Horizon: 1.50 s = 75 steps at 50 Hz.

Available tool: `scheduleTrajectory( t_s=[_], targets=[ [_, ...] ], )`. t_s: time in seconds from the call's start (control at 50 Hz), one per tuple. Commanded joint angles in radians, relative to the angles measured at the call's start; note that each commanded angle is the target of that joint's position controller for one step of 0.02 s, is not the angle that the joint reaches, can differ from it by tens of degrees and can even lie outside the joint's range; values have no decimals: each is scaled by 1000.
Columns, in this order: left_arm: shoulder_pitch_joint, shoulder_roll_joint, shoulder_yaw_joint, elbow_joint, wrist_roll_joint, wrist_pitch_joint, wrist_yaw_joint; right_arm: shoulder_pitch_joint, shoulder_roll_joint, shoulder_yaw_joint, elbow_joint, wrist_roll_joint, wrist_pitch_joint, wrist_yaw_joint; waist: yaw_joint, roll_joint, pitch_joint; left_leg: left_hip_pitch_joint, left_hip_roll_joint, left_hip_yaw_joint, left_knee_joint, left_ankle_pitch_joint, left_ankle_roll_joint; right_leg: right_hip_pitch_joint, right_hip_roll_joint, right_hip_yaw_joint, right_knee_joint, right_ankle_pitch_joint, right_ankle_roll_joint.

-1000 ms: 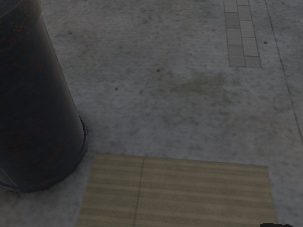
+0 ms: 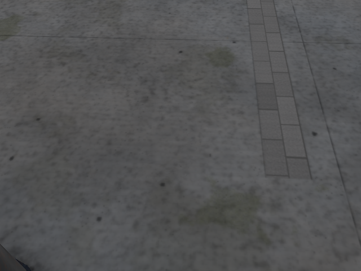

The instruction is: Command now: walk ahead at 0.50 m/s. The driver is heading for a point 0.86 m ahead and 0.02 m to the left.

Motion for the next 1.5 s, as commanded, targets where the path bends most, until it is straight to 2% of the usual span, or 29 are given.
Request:
scheduleTrajectory(
  t_s=[0.02, 0.16, 0.2, 0.24, 0.26, 0.28, 0.32, 0.34, 0.38, 0.5, 0.58, 0.7, 0.76, 0.8, 0.82, 0.84, 0.86, 0.88, 0.9, 0.94, 1.04, 1.22, 1.3, 1.32, 1.34, 1.36, 1.38, 1.42, 1.5],
  targets=[
    [-5, 161, 31, -48, -9, -11, 13, -74, -28, -1, -58, 1, -8, 8, -12, -91, 45, 11, -16, 20, -138, 134, -8, -30, -258, 139, -118, 163, -132],
    [69, 183, 44, -4, -15, 12, 21, -207, -53, 8, -115, 17, -28, 48, 18, -109, 75, 30, -50, 42, -293, 7, 27, 148, -325, 131, -22, 247, -112],
    [42, 200, 50, -7, -18, 19, 23, -133, -90, -7, -98, 14, -35, 51, -33, -133, 30, 175, -92, 74, -317, -54, 55, 157, -323, 121, 66, 447, -88],
    [25, 155, 34, -19, -12, 22, 25, 171, -168, -51, -1, 6, -35, 37, -164, -104, -147, 605, -93, 67, -325, -27, 111, 26, -235, 53, 406, 540, -34],
    [111, 76, 9, -39, -2, 6, 19, 329, -273, -77, 28, -11, -29, 26, -158, 90, -302, 999, 169, -319, -339, -97, 243, -335, -112, 0, 799, 165, 34],
    [123, 44, -3, -29, -17, -21, 12, 355, -244, -64, 41, 6, -23, 29, -154, 230, -376, 1106, 276, -686, -521, -304, 328, -569, -9, 100, 1020, -408, 50],
    [-36, 149, 22, -67, -48, -51, 8, 210, -143, -32, 7, 14, -27, 29, -141, 108, -159, 884, 199, -461, -564, -379, 237, -711, -131, 141, 1111, -291, 12],
    [-73, 149, 27, -72, -38, -48, 16, 132, -115, -22, -7, 2, -31, 32, -106, 33, -84, 729, 163, -354, -601, -298, 219, -668, -177, 119, 1048, -199, 15],
    [-52, 130, 40, -62, -24, -21, 26, 68, -73, -10, -7, -15, -39, 34, -42, 39, -37, 549, 114, -242, -655, -179, 190, -543, -224, 133, 947, -116, 17],
    [-172, 89, 42, -108, -9, 2, 29, 183, -133, -21, 42, -10, -34, 6, -52, 20, 22, 540, 94, -108, -718, -14, 199, -656, -231, 113, 690, 110, 63],
    [-303, 59, 30, -146, -19, -4, 8, 245, -120, -10, 58, 3, -30, -11, -88, 27, 45, 547, 47, -16, -713, 33, 159, -587, -186, 64, 451, 295, 68],
    [-445, 74, 14, -207, -34, -9, -26, 326, -139, -21, 92, 12, -9, -16, -124, 37, 102, 730, 121, -16, -661, 61, 159, -600, -160, 59, 298, 202, 41],
    [-372, 118, 29, -206, -30, -13, -34, 299, -160, -33, 88, 18, 2, -19, -62, 64, 52, 798, 141, -9, -542, 335, 131, -465, -118, 32, 257, 77, -4],
    [-73, 207, 73, -114, -27, -12, -24, 263, -130, -22, 66, 12, 13, -17, 71, 49, -144, 665, 39, 64, -188, 485, 82, -15, -98, 15, 272, 128, -68],
    [80, 309, 96, -88, -3, -9, -18, 355, -40, 5, 41, -4, 2, -9, 60, -155, -320, 286, -78, 105, 207, 124, 22, 417, -362, 389, 289, 112, -197],
    [113, 285, 83, -73, -13, -5, -25, 393, 11, 24, 56, -2, -25, 0, 43, -319, -424, 65, -198, -13, 419, -558, 5, 544, -479, 748, 125, -17, -276],
    [58, 208, 60, -86, -21, -8, -24, 290, -96, -6, 38, 25, -44, 4, 54, -243, -309, -48, -132, -77, 515, -545, 28, 460, -438, 664, 98, -87, -219],
    [-29, 171, 47, -107, -18, -12, -22, 213, -116, -9, 13, 39, -52, 3, 38, -173, -193, -77, -77, -39, 509, -447, 43, 316, -409, 524, 79, -37, -182],
    [-104, 144, 37, -119, -12, -14, -24, 174, -110, -12, 10, 31, -50, -4, 6, -99, -118, -36, -33, -16, 454, -357, 41, 159, -370, 420, 45, 32, -163],
    [-167, 108, 26, -120, 4, -21, -31, 199, -78, -20, 17, 20, -23, -12, -59, -119, -54, 85, 16, -21, 360, -272, 41, -41, -313, 301, -25, 83, -145],
    [-86, 153, 37, -73, 2, -20, -3, 108, -55, -22, -20, 3, 4, -9, -62, -101, 11, 5, 27, -9, 141, -97, -3, -73, -298, 197, -103, 183, -166],
    [32, 156, 34, -9, -10, 8, 26, -118, -13, 7, -81, -1, -14, 27, -3, -114, 42, 129, -83, 63, -281, 124, -2, 22, -262, 66, 10, 446, -96],
    [-31, 178, 40, -11, -13, 29, 33, 69, -100, -22, -21, -18, -30, 33, -117, -122, -71, 390, -139, 80, -411, 159, 64, 94, -230, 69, 271, 605, -24],
    [-4, 155, 31, -21, 1, 26, 33, 169, -171, -40, 6, -33, -33, 27, -134, -44, -174, 613, -36, 1, -347, 565, 101, -11, -164, 28, 459, 425, 21],
    [130, 53, -1, -4, 19, 17, 25, 232, -203, -36, 14, -52, -24, 19, -95, 153, -325, 974, 216, -265, -274, 913, 265, -315, -50, 15, 807, -168, 86],
    [187, 38, -9, 26, -3, 14, 16, 252, -132, -11, 24, -30, -15, 24, -94, 206, -461, 1016, 293, -418, -329, 841, 348, -382, -23, 135, 953, -560, 106],
    [125, 120, 13, 20, -27, 22, 15, 200, -116, -6, 12, -11, -8, 27, -99, 136, -383, 897, 244, -362, -376, 576, 313, -427, -69, 163, 1014, -548, 106],
    [-27, 131, 21, -11, -26, 52, 36, 46, -75, 11, -20, -17, -1, 17, -78, 33, -162, 607, 165, -242, -478, 232, 243, -472, -134, 112, 950, -428, 105],
    [0, 70, 14, 5, -5, 91, 62, -42, -54, 18, -20, -45, 7, 5, -9, 94, -107, 325, 74, -101, -569, 95, 200, -234, -156, 86, 661, -289, 104]
  ],
)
